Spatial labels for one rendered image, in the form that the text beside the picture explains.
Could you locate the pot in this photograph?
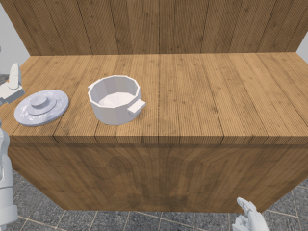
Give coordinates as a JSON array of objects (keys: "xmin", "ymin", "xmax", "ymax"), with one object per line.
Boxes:
[{"xmin": 88, "ymin": 75, "xmax": 146, "ymax": 126}]

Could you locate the table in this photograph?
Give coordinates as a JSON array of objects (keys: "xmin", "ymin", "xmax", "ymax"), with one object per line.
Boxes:
[{"xmin": 0, "ymin": 0, "xmax": 308, "ymax": 214}]

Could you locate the knob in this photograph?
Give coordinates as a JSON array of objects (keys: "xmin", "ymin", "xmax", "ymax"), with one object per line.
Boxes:
[{"xmin": 30, "ymin": 94, "xmax": 49, "ymax": 109}]

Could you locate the lid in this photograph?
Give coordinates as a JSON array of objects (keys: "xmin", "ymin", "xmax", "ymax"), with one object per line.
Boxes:
[{"xmin": 13, "ymin": 90, "xmax": 69, "ymax": 126}]

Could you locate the robot left hand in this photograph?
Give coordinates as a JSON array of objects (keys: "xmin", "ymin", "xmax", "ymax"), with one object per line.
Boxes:
[{"xmin": 0, "ymin": 46, "xmax": 25, "ymax": 106}]

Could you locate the robot right hand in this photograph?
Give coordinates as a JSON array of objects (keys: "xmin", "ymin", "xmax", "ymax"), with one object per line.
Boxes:
[{"xmin": 232, "ymin": 197, "xmax": 269, "ymax": 231}]

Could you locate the left robot forearm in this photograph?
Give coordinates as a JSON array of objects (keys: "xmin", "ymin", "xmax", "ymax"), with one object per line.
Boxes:
[{"xmin": 0, "ymin": 119, "xmax": 18, "ymax": 231}]

